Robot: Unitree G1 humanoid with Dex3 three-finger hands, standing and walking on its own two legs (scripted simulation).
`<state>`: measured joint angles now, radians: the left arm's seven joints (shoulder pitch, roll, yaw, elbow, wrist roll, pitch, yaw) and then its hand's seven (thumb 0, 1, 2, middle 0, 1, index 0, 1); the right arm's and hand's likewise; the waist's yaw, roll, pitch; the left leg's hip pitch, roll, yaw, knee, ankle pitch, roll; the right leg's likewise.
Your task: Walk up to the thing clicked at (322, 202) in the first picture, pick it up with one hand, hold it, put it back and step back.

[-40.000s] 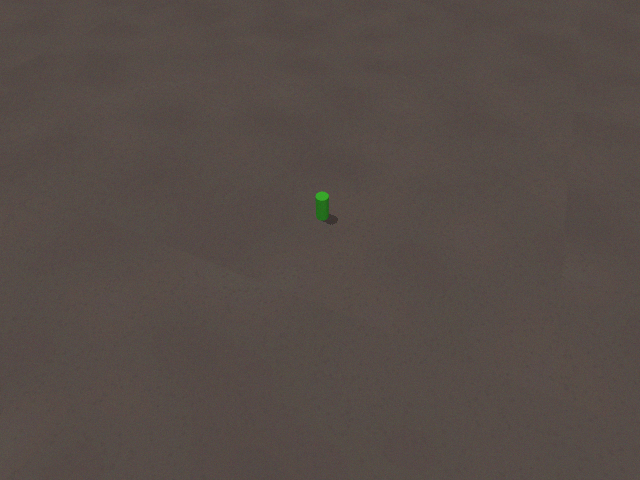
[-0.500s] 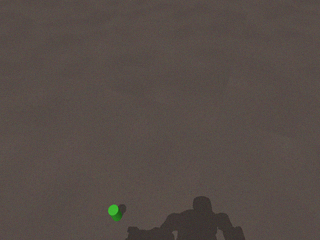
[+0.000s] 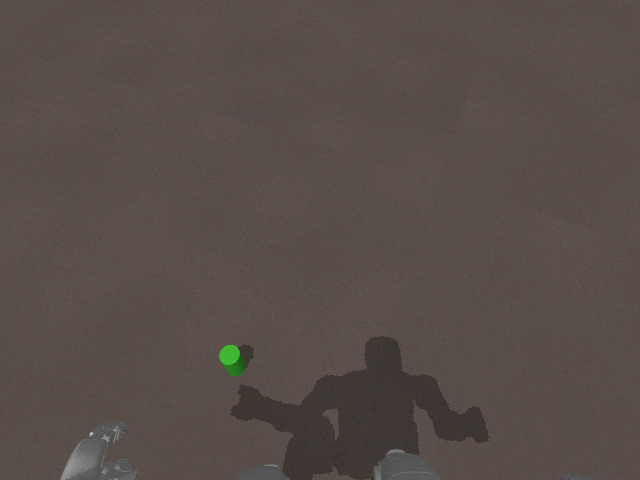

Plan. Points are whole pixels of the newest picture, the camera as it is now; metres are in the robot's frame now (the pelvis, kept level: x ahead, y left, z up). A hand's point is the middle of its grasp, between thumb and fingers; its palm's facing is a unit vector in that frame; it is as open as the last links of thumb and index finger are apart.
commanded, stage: step back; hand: left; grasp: from above
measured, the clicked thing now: (232, 361) +0.46 +0.24 -0.69
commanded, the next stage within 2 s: none
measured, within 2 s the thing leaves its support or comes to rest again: neither
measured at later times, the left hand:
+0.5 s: hand out of the picture +0.01 +0.25 -0.14, palm faces -0.11 -0.91 -0.40, open 7.3 cm
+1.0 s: hand out of the picture -0.12 +0.28 -0.14, palm faces -0.03 -0.93 -0.38, open 7.3 cm
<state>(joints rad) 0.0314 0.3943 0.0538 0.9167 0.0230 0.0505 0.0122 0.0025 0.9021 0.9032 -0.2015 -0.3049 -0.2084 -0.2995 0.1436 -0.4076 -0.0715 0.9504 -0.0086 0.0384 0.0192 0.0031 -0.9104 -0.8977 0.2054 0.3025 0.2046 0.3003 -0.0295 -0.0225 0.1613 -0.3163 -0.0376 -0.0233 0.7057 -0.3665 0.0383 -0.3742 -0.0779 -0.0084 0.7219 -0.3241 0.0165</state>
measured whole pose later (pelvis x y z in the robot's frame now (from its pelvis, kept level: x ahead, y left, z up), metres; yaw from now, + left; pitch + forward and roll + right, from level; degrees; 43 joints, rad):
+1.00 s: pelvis -0.24 +0.01 +0.01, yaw -2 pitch -2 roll -1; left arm 0.15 0.40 0.07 0.80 0.01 0.06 0.02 0.00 0.90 0.90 -0.20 -0.30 -0.21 -0.30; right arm 0.15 -0.36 -0.03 0.84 -0.03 0.02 -0.01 0.01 -0.91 -0.90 0.21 0.30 0.21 0.30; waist 0.00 -0.03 0.17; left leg -0.33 0.00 -0.01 0.61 -0.25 0.04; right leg -0.46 0.11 0.15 1.21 -0.51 0.00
